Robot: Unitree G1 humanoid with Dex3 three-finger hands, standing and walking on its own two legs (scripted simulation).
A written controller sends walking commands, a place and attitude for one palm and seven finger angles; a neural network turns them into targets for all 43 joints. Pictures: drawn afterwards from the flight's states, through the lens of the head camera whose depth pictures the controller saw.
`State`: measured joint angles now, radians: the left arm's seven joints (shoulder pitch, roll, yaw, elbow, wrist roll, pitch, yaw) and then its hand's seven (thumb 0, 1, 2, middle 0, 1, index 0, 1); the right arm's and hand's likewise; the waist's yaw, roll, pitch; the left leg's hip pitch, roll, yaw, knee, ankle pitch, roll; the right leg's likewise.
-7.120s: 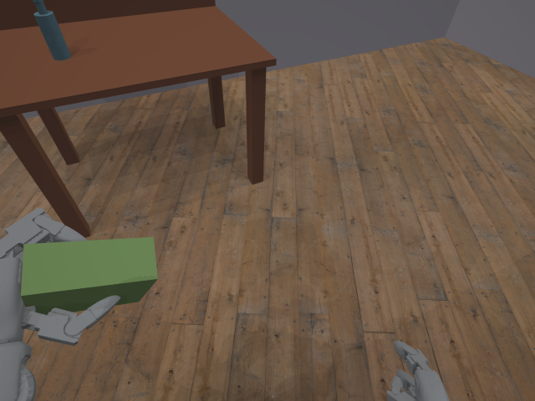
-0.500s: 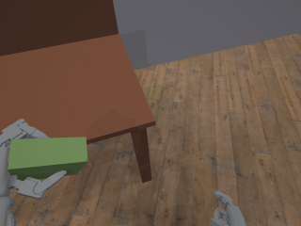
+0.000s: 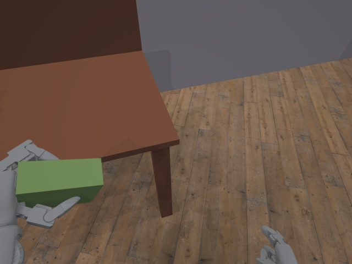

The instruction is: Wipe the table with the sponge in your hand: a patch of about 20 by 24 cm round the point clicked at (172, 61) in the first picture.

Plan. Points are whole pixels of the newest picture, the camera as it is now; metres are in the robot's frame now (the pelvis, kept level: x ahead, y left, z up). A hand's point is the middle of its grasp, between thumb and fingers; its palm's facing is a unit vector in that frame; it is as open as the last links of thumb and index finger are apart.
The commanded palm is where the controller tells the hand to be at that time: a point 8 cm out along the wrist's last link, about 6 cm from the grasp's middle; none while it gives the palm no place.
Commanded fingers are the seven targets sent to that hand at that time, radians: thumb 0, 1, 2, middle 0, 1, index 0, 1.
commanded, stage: come to a stop and stand still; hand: left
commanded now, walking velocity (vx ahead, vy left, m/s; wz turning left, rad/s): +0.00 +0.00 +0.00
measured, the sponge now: (72, 184) +0.22 +0.21 +0.14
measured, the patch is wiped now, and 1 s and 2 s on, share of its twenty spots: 0.00 0.00 0.00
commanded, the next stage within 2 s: look again from close up in 1.08 s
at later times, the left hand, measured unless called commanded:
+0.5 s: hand (38, 184) +0.21 +0.26 +0.15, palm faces +0.37 -0.83 -0.41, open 9.4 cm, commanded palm +0.16 +0.30 +0.18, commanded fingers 0.00 0.10 1.30 -1.20 -1.60 -1.20 -1.60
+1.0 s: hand (42, 169) +0.24 +0.27 +0.15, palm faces +0.37 -0.84 -0.39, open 9.4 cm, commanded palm +0.19 +0.31 +0.18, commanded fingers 0.00 0.10 1.30 -1.20 -1.60 -1.20 -1.60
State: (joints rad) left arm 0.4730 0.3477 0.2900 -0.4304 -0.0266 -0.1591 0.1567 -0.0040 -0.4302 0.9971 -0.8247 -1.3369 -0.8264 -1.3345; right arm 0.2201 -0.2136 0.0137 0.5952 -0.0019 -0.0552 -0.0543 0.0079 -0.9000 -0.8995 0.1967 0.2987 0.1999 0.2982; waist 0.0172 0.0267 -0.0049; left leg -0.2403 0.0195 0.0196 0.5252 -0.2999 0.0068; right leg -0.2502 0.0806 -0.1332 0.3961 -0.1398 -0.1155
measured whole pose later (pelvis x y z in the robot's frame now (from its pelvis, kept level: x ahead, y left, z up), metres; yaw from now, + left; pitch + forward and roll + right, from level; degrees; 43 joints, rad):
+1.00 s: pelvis +0.03 +0.03 +0.00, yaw +0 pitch +0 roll +0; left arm 0.48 0.35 0.29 -0.45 -0.04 -0.16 0.15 -0.01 -0.43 1.00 -0.82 -1.34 -0.83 -1.33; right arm 0.21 -0.21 0.03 0.58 0.00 -0.06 -0.06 0.01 -0.90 -0.90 0.20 0.30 0.20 0.30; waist 0.01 0.01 0.01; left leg -0.20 -0.02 0.03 0.46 -0.27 0.03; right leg -0.24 0.05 -0.10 0.41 -0.18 -0.07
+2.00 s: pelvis +0.07 +0.08 -0.01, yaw -4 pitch +0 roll +1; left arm 0.41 0.36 0.36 -0.41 -0.02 -0.19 0.12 -0.01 -0.43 1.00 -0.82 -1.35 -0.82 -1.34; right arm 0.20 -0.21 0.02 0.52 -0.03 -0.08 -0.02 0.01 -0.90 -0.90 0.20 0.30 0.20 0.30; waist 0.02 0.00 0.02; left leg -0.15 -0.09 0.13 0.53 -0.40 0.11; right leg -0.37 -0.01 -0.05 0.79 -0.42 -0.03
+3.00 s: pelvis +0.16 +0.19 +0.01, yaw -7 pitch -1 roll -1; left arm 0.47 0.37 0.31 -0.61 -0.05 -0.12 0.11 0.00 -0.42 1.00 -0.81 -1.36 -0.81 -1.36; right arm 0.13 -0.17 0.03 0.56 -0.01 -0.12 -0.03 0.01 -0.90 -0.90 0.20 0.30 0.20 0.30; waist 0.00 -0.01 0.07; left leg -0.25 0.02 0.05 0.45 -0.19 0.02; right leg -0.18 0.06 -0.06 0.36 -0.16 -0.05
